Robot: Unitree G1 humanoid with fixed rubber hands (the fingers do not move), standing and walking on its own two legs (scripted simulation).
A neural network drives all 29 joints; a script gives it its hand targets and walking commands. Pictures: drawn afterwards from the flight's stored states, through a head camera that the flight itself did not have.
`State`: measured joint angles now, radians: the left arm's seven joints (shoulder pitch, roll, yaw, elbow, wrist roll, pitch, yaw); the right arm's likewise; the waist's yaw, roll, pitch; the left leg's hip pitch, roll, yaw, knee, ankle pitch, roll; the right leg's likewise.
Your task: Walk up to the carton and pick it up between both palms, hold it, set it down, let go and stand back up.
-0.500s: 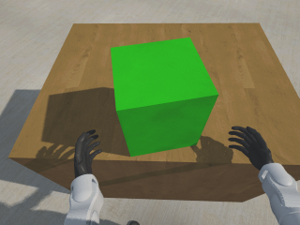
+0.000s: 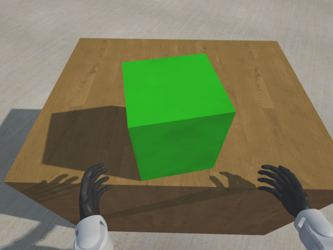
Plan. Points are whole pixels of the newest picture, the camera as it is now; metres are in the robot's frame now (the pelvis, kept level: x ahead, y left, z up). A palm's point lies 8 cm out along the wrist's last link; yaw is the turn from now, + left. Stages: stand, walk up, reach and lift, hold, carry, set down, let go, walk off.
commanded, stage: set down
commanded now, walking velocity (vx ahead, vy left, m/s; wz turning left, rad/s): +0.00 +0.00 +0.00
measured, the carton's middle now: (171, 120) +0.44 +0.04 +0.05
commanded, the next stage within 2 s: let go in 1.78 s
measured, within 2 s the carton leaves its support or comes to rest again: neither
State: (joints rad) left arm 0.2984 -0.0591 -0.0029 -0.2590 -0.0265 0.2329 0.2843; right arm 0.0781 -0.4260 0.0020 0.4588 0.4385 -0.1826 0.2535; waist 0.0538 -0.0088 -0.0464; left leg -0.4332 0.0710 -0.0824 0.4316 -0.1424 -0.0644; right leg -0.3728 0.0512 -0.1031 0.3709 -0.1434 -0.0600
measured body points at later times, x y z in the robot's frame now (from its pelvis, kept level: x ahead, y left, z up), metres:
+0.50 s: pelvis +0.01 +0.00 +0.00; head +0.06 +0.01 +0.45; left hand +0.21 +0.19 +0.00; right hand +0.24 -0.25 -0.02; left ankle +0.04 +0.16 -0.74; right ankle +0.02 -0.08 -0.74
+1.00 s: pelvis +0.02 +0.01 +0.00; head +0.06 +0.03 +0.45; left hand +0.20 +0.20 -0.05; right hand +0.24 -0.24 -0.02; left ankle +0.04 +0.16 -0.74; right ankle +0.02 -0.08 -0.74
